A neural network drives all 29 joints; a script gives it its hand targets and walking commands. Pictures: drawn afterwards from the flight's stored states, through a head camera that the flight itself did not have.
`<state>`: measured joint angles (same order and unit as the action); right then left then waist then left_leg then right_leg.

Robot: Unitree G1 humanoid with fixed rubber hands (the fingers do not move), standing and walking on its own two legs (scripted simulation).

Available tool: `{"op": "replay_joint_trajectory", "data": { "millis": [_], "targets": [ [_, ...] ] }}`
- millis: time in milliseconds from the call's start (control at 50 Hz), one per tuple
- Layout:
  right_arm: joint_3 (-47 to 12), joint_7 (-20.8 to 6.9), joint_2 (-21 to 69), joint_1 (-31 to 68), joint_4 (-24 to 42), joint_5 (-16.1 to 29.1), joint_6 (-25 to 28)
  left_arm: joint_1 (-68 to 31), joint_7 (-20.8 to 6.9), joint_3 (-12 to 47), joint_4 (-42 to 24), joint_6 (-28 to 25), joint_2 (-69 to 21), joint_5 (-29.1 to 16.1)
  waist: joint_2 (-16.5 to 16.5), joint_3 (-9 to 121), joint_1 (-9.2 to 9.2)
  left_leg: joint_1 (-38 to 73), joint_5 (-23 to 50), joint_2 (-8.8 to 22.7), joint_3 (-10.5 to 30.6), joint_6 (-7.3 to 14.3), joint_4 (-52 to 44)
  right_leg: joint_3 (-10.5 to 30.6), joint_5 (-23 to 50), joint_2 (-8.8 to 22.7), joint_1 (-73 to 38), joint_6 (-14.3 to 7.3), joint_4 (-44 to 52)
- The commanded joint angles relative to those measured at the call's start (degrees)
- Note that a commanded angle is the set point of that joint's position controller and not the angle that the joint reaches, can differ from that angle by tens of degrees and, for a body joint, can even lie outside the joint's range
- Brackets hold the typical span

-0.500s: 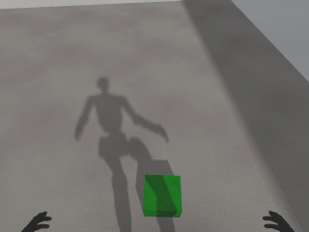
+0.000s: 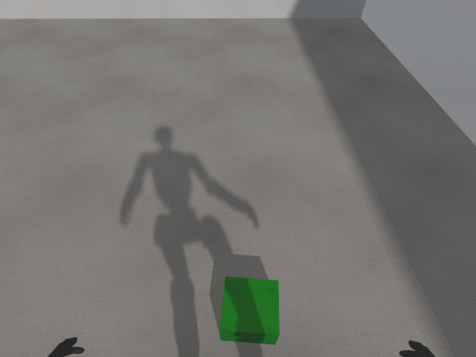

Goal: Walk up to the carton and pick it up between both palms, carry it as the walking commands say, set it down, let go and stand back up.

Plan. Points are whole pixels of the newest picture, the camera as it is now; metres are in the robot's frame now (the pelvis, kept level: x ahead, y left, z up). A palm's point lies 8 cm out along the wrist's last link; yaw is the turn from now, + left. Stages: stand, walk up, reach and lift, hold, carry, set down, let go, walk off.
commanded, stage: walk up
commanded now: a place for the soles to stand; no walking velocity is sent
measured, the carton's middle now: (249, 310) +0.44 -0.03 -0.70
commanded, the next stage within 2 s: reach and lift in 0.76 s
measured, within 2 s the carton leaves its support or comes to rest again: neither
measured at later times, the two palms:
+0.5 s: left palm out of the picture +0.11 +0.30 -0.10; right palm out of the picture +0.13 -0.34 -0.10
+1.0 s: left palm (89, 342) +0.18 +0.28 -0.10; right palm out of the picture +0.16 -0.31 -0.09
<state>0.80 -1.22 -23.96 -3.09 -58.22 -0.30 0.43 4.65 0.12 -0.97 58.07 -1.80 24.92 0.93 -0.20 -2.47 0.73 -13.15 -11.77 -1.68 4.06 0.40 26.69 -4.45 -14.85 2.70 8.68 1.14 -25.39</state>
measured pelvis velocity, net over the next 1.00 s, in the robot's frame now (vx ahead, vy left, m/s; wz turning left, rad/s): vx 0.00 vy -0.02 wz -0.07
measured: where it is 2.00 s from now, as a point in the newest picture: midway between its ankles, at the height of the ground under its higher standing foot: outside the picture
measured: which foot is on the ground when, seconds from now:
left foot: down 0.00-1.00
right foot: down 0.00-1.00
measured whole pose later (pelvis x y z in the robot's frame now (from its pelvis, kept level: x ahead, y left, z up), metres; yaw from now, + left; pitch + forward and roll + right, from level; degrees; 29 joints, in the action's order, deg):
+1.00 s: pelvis +0.00 -0.02 -0.01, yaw -4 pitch +3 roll +0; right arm 6.8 -3.5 -18.8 -2.5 -33.5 -5.1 -12.9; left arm 4.9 -2.8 -11.3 31.0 12.4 18.5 4.2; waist 1.5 -9.1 1.9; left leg -20.6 -15.4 0.7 0.3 -1.1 33.4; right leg -0.3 -18.4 0.7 18.9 0.2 -34.8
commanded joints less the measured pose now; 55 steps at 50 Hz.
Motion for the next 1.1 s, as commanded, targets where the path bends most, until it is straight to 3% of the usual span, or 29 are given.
{"op": "replay_joint_trajectory", "data": {
  "millis": [0, 80, 300, 740, 760, 780, 840, 920, 980, 1080],
  "targets": [
    [1.88, 1.19, -11.71, 1.85, 1.32, -0.15, 1.85, -2.45, -0.56, -1.88, -1.41, 0.59, 8.75, 0.05, -1.09, 3.26, -0.13, 0.36, 1.08, 8.5, 9.78, 3.24, -8.04, 4.77, -2.45, 3.32, 0.25, -3.35, 4.91],
    [1.36, 1.61, -10.91, 2.57, 0.62, -0.16, 2.28, -1.9, -0.86, -2.21, -0.08, 0.59, 8.94, 0.09, -2.23, 3.53, 0.28, -0.18, 4.5, 7.7, 8.12, 2.45, -7.73, 5.49, 0.45, 4.24, -2.09, -3.56, 6.66],
    [1.39, 2.35, -10.45, 1.28, -0.58, -0.12, 2.08, -2.62, -0.72, -3.03, 0.7, 1.06, 8.93, -0.11, -0.07, 4.54, -0.11, 3.18, 14.06, 6.8, 4.81, 1.7, -3.82, 4.79, 6.41, 5.57, -2.5, -3.76, 6.98],
    [1.67, 2.75, -10.17, -0.47, 0.16, -0.48, 1.61, -3.74, -0.64, -3.65, -0.74, 2.12, 8.53, -0.14, 0.51, 3.62, 0.16, 2.82, 15.79, 6.29, 4.16, 1.76, -2.75, 3.58, 5.6, 5.44, -3.59, -4.39, 6.1],
    [6.43, 0.8, -5.69, 9.24, 20.27, 0.48, -1.36, -9.23, -2.01, -4.86, -20.85, 3.41, 3.86, -0.68, 4.65, -5.25, 0.64, -4.26, 5.4, -1.7, -5.91, -3.13, 0.64, 4.71, 6.5, -2.45, 14.85, 1.51, 0.55],
    [4.48, -0.34, -3.97, 5.93, 25.31, -0.09, -4.39, -7.72, -2.69, -7.86, -22.66, 5.85, 5.37, 0.9, 3.76, -1.62, -0.89, -4.67, 2.98, -1.51, -7.16, -2.56, 1.91, 3.11, 1.61, -2.23, 11.5, 1.14, 0.44],
    [7.02, -1.43, -4.67, -0.39, 23.77, -4.64, -11.69, -1.41, -3.54, -12.42, -26.27, 12.32, 6.25, 4.8, 1.77, -0.91, -1.38, -3.46, 0.01, -1.3, -7.81, -1.92, 2.48, 3.02, -1.3, -2.88, 9.42, -0.1, -0.37],
    [9.17, -2.06, -4.14, 0.7, 28.53, -5.64, -13.59, 3.64, -3.08, -13.14, -30.93, 14.54, 2.0, 3.82, -1.43, 7.17, 1.97, -1.54, 7.43, -1.65, -6.25, -0.82, 2.92, 4.43, 5.77, -4.06, 4.45, 0.11, -4.02],
    [8.66, -2.53, -3.82, 3.75, 31.0, -4.63, -13.18, 2.95, -2.3, -12.97, -31.81, 14.42, 0.28, 2.84, -0.55, 8.99, 3.44, -3.26, 10.6, -1.27, -6.21, -1.53, 4.91, 5.22, 8.68, -4.68, 5.28, 0.65, -7.17],
    [8.26, -2.85, -4.89, 10.4, 30.68, -3.87, -12.5, -4.64, -0.84, -10.83, -33.95, 14.17, -2.55, 1.05, 0.67, 12.05, 2.13, -5.2, 12.82, -0.88, -5.27, -3.07, 10.47, 4.94, 9.42, -5.03, 13.15, 0.71, -12.8]
  ]
}}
